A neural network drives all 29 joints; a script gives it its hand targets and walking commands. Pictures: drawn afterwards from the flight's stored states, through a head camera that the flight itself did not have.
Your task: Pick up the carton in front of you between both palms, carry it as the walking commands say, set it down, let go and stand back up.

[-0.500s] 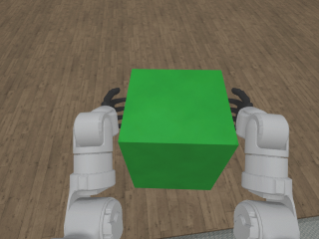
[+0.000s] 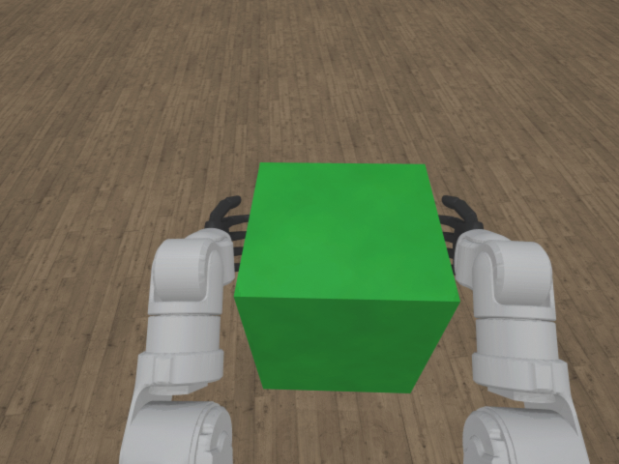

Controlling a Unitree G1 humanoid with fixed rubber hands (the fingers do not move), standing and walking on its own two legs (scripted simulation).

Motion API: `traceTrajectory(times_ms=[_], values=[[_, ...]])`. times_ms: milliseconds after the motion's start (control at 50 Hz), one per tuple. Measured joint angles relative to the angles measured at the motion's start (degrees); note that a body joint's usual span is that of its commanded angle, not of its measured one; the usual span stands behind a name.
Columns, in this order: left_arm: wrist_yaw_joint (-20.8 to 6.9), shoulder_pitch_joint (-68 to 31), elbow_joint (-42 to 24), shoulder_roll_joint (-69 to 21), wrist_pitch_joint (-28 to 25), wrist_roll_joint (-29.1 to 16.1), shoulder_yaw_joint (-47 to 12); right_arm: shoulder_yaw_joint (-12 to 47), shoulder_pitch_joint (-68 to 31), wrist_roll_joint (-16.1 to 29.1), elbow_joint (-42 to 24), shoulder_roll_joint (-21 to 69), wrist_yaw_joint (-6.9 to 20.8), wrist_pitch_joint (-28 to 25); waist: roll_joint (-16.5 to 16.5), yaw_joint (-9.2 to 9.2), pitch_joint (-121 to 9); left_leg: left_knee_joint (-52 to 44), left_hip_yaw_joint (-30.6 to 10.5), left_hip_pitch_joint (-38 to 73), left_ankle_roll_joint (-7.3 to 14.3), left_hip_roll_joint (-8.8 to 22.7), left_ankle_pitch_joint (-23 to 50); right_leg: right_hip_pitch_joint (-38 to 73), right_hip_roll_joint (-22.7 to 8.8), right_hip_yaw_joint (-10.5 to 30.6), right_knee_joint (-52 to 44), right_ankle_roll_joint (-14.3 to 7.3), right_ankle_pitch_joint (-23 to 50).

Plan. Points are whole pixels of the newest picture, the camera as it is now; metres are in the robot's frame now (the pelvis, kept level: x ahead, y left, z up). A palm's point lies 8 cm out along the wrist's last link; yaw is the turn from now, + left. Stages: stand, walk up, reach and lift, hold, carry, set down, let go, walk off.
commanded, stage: carry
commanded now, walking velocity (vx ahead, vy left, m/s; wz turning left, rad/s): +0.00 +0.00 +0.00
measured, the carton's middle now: (338, 283) +0.36 +0.00 +0.04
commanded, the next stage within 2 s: none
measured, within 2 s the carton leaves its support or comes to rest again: neither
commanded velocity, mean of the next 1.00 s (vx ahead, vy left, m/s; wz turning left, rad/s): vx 0.21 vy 0.00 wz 0.00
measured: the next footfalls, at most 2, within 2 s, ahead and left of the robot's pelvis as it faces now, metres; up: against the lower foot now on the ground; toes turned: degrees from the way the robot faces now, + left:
left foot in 1.26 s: +0.24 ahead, +0.13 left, +0.05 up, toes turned +4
right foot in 1.72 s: +0.50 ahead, -0.08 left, +0.05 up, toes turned -6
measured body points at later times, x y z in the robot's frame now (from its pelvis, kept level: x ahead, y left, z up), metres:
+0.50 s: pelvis -0.04 -0.01 -0.01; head -0.04 -0.01 +0.44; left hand +0.31 +0.15 +0.11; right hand +0.32 -0.15 +0.11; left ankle -0.10 +0.07 -0.74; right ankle -0.01 -0.11 -0.74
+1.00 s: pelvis -0.01 -0.03 -0.01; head -0.03 -0.03 +0.44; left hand +0.36 +0.13 +0.16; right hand +0.37 -0.17 +0.16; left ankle -0.07 +0.07 -0.67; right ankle -0.02 -0.11 -0.74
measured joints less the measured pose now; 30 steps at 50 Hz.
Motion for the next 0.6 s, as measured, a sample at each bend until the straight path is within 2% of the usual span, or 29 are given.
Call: traceTrajectory(times_ms=[60,100,260,340,600], values=[[0.0,-0.4,0.4,0.5,-0.1,-0.2,-0.2,0.0,-0.8,0.1,0.8,-0.2,0.0,-0.2,-0.7,-0.52,-0.2,-2.0,0.1,0.4,1.8,-0.5,-0.2,-1.1,-0.5,0.1,1.4,0.5,-0.3],[0.0,-0.2,0.4,0.7,-0.1,-0.4,-0.2,0.1,-1.0,-0.1,1.4,0.0,-0.1,-0.4,-1.1,-0.60,-0.1,-0.9,0.4,-0.2,2.2,-0.5,-0.1,-1.6,-0.7,0.2,2.4,0.6,-0.3],[0.1,-0.2,1.4,0.9,0.1,-0.6,-0.2,0.3,-0.6,-0.3,1.7,0.1,-0.1,0.0,-0.6,0.06,-0.5,2.7,1.0,-1.8,1.4,0.3,-1.0,-1.4,-0.5,-0.1,2.2,0.4,-0.9],[0.1,-0.4,2.6,1.0,0.0,-0.6,-0.3,0.4,-0.7,-0.2,2.8,-0.1,-0.1,-0.1,-0.7,-0.10,-0.9,2.9,1.2,-2.2,2.3,0.3,-2.1,-2.1,-0.7,-0.1,3.4,0.7,-1.7],[0.1,-0.1,5.0,1.1,0.4,-0.5,-0.6,0.8,-0.5,0.0,5.3,-0.6,-0.2,0.4,-0.9,-0.24,-1.6,3.7,1.6,-3.1,2.3,0.5,-0.1,-2.3,-0.9,-0.3,2.5,0.1,1.2]])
